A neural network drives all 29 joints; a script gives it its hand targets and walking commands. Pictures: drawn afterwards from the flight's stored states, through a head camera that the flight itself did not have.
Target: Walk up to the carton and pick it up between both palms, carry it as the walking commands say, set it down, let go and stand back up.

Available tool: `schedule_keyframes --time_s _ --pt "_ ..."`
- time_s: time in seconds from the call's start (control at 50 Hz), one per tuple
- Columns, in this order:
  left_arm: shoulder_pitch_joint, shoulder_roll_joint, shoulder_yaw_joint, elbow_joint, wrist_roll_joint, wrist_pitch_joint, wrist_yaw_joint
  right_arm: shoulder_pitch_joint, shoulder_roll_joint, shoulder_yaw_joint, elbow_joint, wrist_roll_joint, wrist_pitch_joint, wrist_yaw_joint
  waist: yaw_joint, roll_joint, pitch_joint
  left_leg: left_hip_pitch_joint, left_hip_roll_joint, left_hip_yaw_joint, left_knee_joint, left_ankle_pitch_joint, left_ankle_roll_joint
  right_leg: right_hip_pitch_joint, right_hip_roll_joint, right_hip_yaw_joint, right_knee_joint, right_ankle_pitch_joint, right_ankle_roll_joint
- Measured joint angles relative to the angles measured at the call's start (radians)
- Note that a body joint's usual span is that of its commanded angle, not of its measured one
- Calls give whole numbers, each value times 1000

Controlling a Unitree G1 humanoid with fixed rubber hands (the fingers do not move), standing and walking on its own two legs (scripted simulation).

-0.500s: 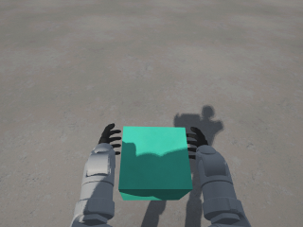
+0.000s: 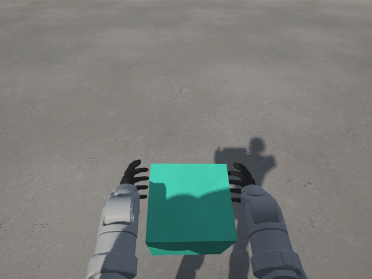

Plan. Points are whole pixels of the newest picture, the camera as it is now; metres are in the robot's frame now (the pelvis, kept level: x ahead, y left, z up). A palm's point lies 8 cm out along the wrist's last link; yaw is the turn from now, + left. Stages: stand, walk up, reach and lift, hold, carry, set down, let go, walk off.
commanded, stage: hold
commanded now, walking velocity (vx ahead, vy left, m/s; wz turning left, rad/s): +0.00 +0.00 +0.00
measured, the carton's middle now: (187, 211) +0.30 +0.00 -0.03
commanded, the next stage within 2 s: carry in 0.44 s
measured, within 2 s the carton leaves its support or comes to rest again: neither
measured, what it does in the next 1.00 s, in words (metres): steps to the right: left foot, then right foot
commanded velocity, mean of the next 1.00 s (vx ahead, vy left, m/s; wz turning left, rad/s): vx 0.00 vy -0.18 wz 0.00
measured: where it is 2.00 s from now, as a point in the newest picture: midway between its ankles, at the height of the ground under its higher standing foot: outside the picture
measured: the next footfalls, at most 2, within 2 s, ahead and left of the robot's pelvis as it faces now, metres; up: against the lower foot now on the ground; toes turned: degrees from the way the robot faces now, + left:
left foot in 0.82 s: +0.05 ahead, +0.06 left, +0.00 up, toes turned +8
right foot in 1.00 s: +0.05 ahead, -0.23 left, +0.00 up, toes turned -6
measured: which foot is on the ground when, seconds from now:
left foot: down 0.00-0.66, up 0.68-0.80, down 0.82-1.00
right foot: down 0.00-0.84, up 0.86-0.98, down 1.00-1.00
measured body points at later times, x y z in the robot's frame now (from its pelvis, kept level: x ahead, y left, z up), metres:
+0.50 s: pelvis +0.00 +0.00 -0.01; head -0.05 +0.01 +0.44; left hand +0.31 +0.14 +0.05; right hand +0.31 -0.13 +0.05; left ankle +0.06 +0.13 -0.74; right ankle +0.00 -0.14 -0.74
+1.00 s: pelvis -0.02 -0.11 -0.02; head -0.02 -0.12 +0.43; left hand +0.28 +0.02 +0.07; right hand +0.27 -0.25 +0.07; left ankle +0.01 +0.06 -0.74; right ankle +0.01 -0.23 -0.74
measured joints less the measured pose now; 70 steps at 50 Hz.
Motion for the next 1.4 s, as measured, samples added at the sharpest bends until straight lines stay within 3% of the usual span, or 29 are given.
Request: schedule_keyframes --time_s 0.42,0.52,0.6,0.66,0.76,0.82,0.86,0.92,0.98,1.02,1.06,1.1,1.16,1.24,1.3,1.36,1.4 --pt "-20 -7 14 19 5 0 9 -13 4 -16 11 -10 0 3 -3 -4 3 -10 -8 6 25 -8 8 -10 -7 7 23 -6 8" --pt "-3 0 5 -31 -25 14 34 -11 4 25 -25 23 23 -32 23 -6 -91 -158 18 18 117 -48 -7 -189 -8 -50 183 -113 0" --pt "6 3 -33 -125 -86 54 75 -5 2 57 -126 53 73 -82 50 8 -127 -253 63 8 168 -63 -38 -253 9 -117 173 -106 -14" --pt "-1 0 -71 -206 -124 98 104 0 0 65 -233 75 127 -125 47 46 -124 -320 105 -17 233 -73 -55 -281 50 -153 159 -34 -53" --pt "1 0 -127 -361 -151 204 156 43 -12 103 -440 157 247 -183 6 28 -117 -406 94 100 443 -231 -4 -346 39 -181 229 -85 -97" --pt "22 6 -140 -453 -165 270 186 63 -17 142 -536 199 320 -210 -13 20 -124 -346 84 153 340 -153 20 -381 46 -188 269 -103 -105" --pt "42 12 -133 -497 -174 304 202 69 -17 173 -560 215 354 -222 -24 -2 -132 -347 85 159 315 -191 7 -431 43 -183 343 -145 -78" --pt "92 24 -143 -548 -204 359 219 90 -22 205 -581 230 409 -241 -14 16 -135 -348 117 157 293 -171 -14 -495 39 -153 452 -220 -38" --pt "117 30 -155 -590 -237 400 224 109 -26 212 -621 238 450 -258 1 46 -134 -345 155 140 269 -146 -47 -466 1 -143 321 -144 -28" --pt "113 28 -159 -602 -244 412 226 110 -26 212 -642 235 463 -266 11 63 -130 -353 184 120 289 -149 -71 -426 -4 -170 217 -22 -28" --pt "104 26 -178 -588 -247 419 225 124 -30 202 -656 226 470 -271 15 68 -136 -391 186 98 382 -265 -51 -430 10 -196 219 -1 -59" --pt "97 25 -194 -578 -248 433 226 133 -31 187 -664 226 480 -276 12 48 -139 -450 146 99 566 -389 -30 -433 3 -208 213 -12 -88" --pt "96 24 -196 -579 -236 442 230 124 -29 185 -666 232 491 -275 1 36 -138 -474 109 141 672 -391 -15 -426 8 -223 178 5 -112" --pt "80 21 -181 -590 -225 441 238 101 -25 188 -672 237 491 -273 0 29 -140 -414 76 190 553 -361 2 -436 37 -249 162 23 -141" --pt "74 20 -173 -598 -225 449 246 88 -22 187 -662 235 489 -269 5 24 -153 -299 67 213 296 -230 34 -457 68 -274 186 16 -158" --pt "101 25 -163 -595 -227 452 246 92 -23 203 -617 233 477 -258 0 -4 -150 -303 76 209 298 -219 41 -539 59 -216 410 -130 -69" --pt "118 29 -172 -589 -234 462 241 112 -26 204 -604 231 477 -251 7 -3 -139 -280 92 201 269 -205 24 -582 38 -159 576 -146 -40"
